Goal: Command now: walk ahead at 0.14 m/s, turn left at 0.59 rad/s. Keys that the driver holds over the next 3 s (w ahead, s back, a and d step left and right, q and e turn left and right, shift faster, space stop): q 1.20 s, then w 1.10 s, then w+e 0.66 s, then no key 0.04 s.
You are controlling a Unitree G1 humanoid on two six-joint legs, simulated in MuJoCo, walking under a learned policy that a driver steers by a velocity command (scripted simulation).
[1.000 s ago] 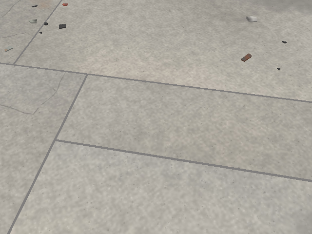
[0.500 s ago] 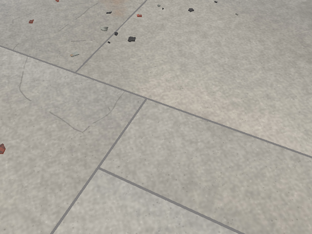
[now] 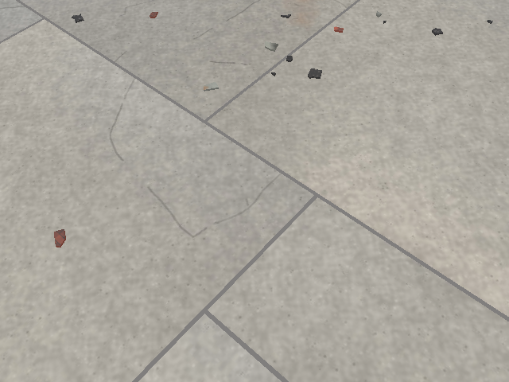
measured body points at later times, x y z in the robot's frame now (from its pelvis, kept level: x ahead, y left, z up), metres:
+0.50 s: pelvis +0.02 +0.03 +0.01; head +0.04 +0.07 +0.46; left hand +0.05 +0.32 -0.12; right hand +0.23 -0.20 -0.07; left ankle +0.02 +0.11 -0.73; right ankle +0.07 -0.11 -0.66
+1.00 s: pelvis +0.02 -0.01 +0.02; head +0.06 -0.01 +0.46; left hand -0.01 +0.29 -0.07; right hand +0.28 -0.18 -0.11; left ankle -0.07 +0.08 -0.65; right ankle +0.08 -0.09 -0.73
